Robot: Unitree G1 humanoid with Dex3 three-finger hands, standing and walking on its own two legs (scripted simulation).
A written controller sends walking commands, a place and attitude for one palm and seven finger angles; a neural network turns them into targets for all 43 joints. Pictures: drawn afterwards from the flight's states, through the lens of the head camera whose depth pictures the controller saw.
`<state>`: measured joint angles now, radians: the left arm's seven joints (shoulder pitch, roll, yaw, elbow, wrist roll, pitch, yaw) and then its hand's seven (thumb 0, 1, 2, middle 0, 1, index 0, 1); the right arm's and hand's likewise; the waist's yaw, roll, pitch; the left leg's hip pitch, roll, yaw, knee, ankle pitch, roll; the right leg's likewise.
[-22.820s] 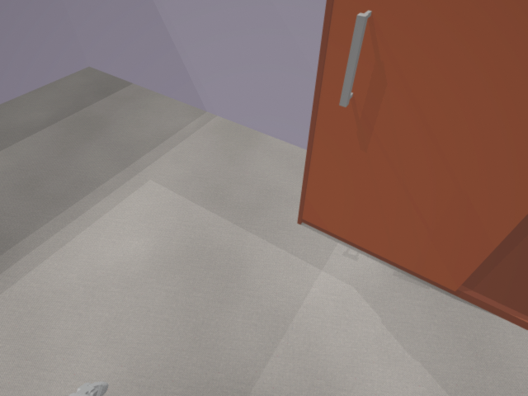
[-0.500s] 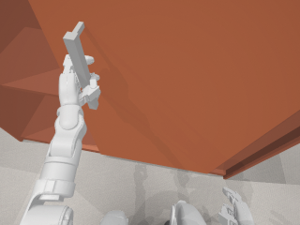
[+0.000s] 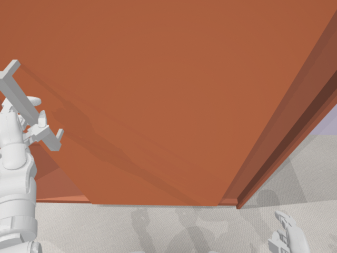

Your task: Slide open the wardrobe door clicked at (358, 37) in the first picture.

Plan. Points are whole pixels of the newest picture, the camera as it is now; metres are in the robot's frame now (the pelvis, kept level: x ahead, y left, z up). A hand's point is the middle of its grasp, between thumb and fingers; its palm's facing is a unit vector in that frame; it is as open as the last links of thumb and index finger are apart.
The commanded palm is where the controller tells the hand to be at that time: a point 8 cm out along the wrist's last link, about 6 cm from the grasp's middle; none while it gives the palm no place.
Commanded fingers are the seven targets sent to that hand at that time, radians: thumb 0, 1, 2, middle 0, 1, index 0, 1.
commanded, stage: stop walking and hold the door there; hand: left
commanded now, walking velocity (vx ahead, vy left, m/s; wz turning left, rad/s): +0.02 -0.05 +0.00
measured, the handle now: (37, 111) +0.41 +0.34 +0.10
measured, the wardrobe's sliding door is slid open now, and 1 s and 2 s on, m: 0.55 0.55 0.55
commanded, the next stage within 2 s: loosen the grip on the handle in 1.96 s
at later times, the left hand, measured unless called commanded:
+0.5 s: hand (42, 125) +0.36 +0.30 +0.11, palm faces +0.49 -0.84 -0.25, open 6.0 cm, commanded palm +0.32 +0.33 +0.09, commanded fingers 0.00 0.90 0.90 -0.45 -1.40 -0.45 -1.40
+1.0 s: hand (41, 125) +0.36 +0.31 +0.11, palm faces +0.44 -0.85 -0.28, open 5.8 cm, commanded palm +0.32 +0.35 +0.09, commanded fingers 0.00 0.90 0.90 -0.45 -1.40 -0.45 -1.40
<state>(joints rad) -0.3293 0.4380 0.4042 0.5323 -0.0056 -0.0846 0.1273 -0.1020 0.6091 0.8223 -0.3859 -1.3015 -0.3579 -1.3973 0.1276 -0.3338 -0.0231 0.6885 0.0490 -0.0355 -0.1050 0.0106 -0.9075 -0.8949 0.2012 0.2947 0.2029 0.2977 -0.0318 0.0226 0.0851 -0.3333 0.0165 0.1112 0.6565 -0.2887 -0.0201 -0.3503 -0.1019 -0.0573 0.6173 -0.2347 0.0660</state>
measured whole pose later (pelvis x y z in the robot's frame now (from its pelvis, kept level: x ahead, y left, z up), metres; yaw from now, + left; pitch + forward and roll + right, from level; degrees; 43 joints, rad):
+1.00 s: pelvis -0.03 +0.01 +0.01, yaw -5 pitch -1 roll -1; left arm -0.51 0.50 0.40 1.04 0.00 -0.20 0.11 -0.07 0.63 0.81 -0.32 -1.24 -0.39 -1.39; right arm 0.26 -0.34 -0.03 0.75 0.05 -0.02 -0.10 0.01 -0.90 -0.89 0.20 0.30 0.21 0.30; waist -0.02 0.07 0.01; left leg -0.34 0.03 0.11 0.63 -0.29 0.00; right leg -0.26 -0.05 -0.06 0.53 -0.25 0.02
